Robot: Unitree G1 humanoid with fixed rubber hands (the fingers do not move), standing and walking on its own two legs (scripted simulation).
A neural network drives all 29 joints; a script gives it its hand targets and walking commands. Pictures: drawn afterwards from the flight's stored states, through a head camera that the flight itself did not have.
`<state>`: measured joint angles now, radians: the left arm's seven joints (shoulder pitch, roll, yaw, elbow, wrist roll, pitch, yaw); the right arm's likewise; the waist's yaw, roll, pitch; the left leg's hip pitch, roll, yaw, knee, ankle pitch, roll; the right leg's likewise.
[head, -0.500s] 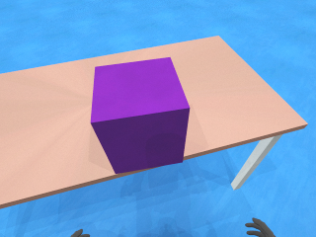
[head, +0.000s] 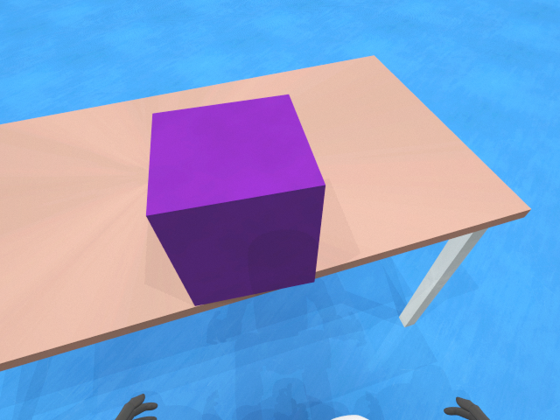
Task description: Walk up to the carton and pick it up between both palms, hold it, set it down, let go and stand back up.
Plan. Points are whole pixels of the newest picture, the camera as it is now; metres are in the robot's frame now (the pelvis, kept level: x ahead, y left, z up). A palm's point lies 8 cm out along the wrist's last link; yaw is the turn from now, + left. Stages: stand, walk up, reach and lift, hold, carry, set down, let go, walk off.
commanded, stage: walk up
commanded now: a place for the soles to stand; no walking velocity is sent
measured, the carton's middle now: (240, 204) +0.42 +0.07 +0.05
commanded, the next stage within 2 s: reach and lift in 0.30 s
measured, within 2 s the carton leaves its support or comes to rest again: neither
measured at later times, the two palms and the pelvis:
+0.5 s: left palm (138, 413) +0.15 +0.24 -0.10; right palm out of the picture +0.12 -0.26 -0.11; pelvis -0.02 +0.00 -0.02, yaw +2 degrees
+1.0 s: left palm (130, 385) +0.18 +0.23 -0.04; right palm (461, 385) +0.15 -0.23 -0.05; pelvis +0.02 +0.00 +0.02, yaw +1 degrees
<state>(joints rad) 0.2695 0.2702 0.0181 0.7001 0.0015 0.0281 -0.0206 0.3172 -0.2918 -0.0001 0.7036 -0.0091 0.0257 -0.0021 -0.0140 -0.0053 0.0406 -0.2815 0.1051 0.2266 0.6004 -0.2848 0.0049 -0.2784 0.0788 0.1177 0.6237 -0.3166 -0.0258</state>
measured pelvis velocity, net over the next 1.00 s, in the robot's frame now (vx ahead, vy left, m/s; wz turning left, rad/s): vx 0.02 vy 0.00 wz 0.02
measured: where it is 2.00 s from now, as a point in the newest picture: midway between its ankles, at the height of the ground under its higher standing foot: outside the picture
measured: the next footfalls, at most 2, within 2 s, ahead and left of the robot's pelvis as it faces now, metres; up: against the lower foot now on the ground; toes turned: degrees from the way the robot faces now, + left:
none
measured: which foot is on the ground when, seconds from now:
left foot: down 0.00-1.00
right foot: down 0.00-1.00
